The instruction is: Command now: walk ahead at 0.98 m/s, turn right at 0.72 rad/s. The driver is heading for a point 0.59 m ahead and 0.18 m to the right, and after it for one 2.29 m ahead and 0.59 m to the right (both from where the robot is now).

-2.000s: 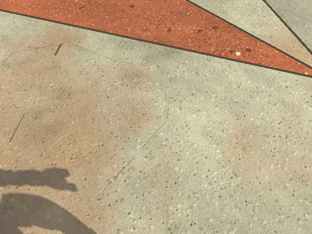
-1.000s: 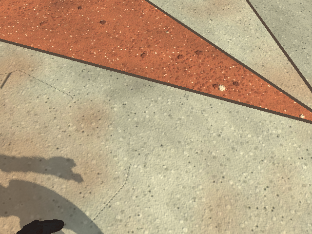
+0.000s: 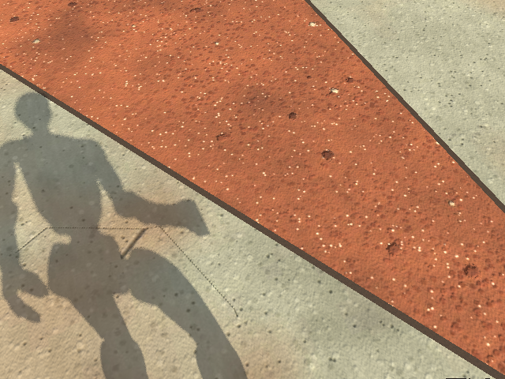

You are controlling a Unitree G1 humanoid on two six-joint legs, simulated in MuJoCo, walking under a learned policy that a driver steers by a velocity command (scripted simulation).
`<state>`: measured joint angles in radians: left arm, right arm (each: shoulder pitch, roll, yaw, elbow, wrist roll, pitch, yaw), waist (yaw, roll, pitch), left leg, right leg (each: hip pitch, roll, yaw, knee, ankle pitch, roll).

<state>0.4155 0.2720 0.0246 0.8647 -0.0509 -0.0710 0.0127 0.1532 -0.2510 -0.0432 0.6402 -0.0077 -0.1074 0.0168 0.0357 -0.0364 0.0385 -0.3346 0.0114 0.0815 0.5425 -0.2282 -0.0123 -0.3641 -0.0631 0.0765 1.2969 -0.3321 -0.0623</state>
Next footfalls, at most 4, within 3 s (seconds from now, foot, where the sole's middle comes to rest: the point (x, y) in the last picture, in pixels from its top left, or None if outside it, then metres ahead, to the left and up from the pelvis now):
0.30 right None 0.47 -0.14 -0.76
0.72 left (340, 245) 0.86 -0.20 -0.76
1.20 right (398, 269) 0.78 -0.36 -0.76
1.66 left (304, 269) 0.78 -0.08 -0.76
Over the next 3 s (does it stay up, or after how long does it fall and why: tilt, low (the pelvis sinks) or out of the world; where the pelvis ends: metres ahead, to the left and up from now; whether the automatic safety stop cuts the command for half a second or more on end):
stays up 1.49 -0.60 0.00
